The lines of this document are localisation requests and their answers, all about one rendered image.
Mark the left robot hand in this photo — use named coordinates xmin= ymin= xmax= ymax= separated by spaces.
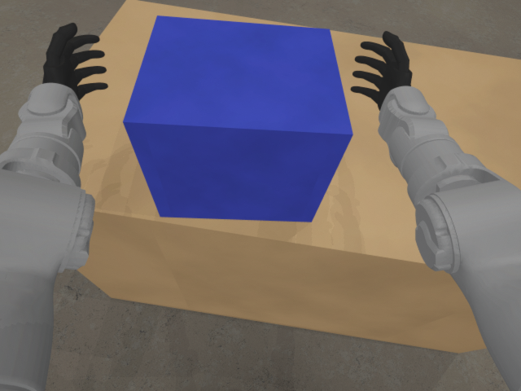
xmin=42 ymin=23 xmax=108 ymax=102

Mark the robot left forearm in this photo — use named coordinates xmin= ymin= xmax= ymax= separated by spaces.
xmin=0 ymin=83 xmax=86 ymax=187

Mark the carton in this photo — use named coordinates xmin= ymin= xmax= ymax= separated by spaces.
xmin=123 ymin=15 xmax=353 ymax=222

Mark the right robot upper arm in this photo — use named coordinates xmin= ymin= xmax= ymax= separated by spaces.
xmin=415 ymin=180 xmax=521 ymax=391

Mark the left robot upper arm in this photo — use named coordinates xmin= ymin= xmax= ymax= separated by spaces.
xmin=0 ymin=169 xmax=95 ymax=391

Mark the pedestal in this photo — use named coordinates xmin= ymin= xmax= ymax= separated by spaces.
xmin=76 ymin=0 xmax=521 ymax=354

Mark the right robot hand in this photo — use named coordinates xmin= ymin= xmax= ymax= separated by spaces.
xmin=351 ymin=31 xmax=412 ymax=111

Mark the robot right forearm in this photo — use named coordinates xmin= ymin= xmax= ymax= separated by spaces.
xmin=378 ymin=86 xmax=521 ymax=209

